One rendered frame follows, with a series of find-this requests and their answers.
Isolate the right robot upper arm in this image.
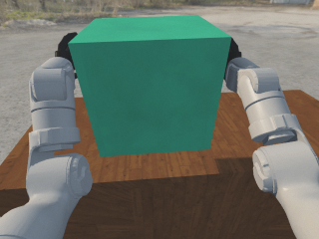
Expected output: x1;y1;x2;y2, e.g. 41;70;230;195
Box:
252;140;319;239

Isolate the robot right forearm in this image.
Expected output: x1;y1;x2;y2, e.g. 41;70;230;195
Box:
225;57;319;166

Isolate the robot left forearm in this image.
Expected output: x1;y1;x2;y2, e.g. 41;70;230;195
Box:
26;57;81;197

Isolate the pedestal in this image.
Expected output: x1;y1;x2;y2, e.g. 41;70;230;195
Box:
0;90;319;239

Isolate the carton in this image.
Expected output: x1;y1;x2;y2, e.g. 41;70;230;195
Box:
68;15;232;157

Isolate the left robot upper arm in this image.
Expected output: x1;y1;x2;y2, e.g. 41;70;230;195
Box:
0;152;93;239

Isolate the left robot hand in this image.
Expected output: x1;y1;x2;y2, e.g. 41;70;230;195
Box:
55;32;78;79

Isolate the right robot hand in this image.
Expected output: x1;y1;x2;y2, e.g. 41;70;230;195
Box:
224;38;242;80

